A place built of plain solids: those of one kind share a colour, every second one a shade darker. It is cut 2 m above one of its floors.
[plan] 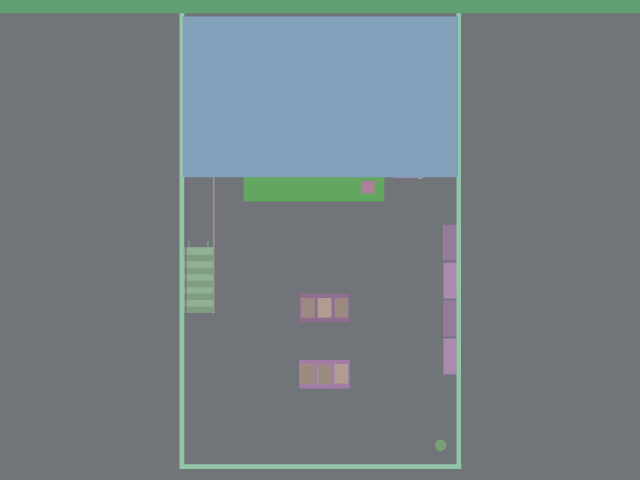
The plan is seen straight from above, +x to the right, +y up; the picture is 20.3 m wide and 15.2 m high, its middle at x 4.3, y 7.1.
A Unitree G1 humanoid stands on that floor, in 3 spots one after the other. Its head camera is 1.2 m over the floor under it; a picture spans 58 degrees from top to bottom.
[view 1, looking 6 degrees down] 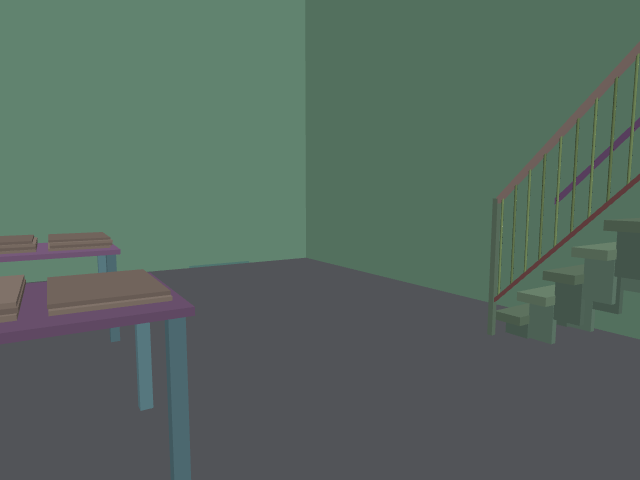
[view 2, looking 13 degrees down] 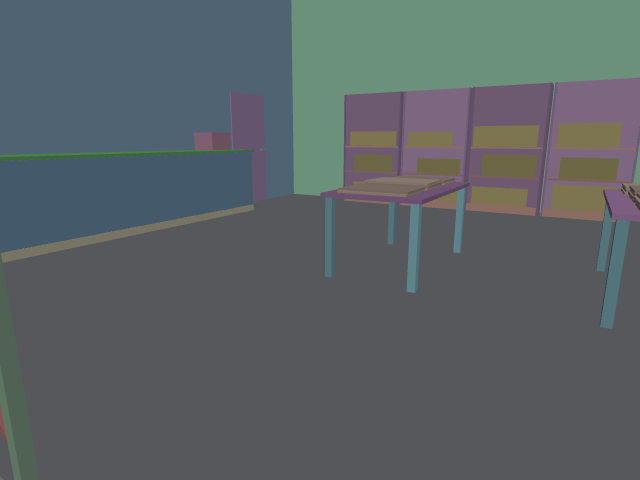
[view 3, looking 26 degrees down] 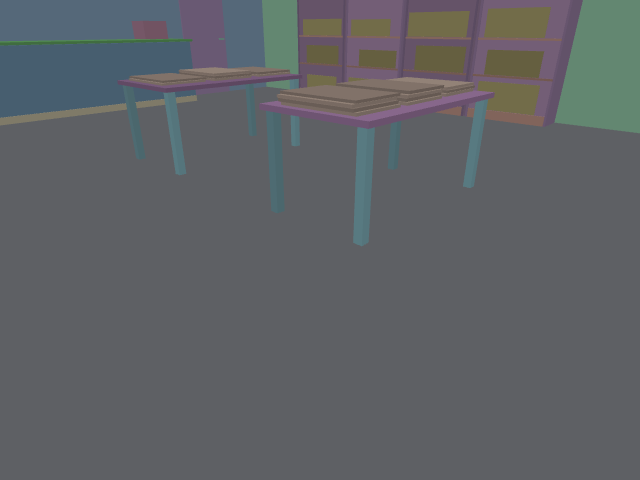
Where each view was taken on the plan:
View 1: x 4.11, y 7.08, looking -122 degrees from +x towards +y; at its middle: wall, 7.80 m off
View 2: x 0.45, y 3.48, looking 31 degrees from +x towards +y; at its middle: ground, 5.33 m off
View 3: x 1.76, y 1.00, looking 43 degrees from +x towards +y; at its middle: ground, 2.74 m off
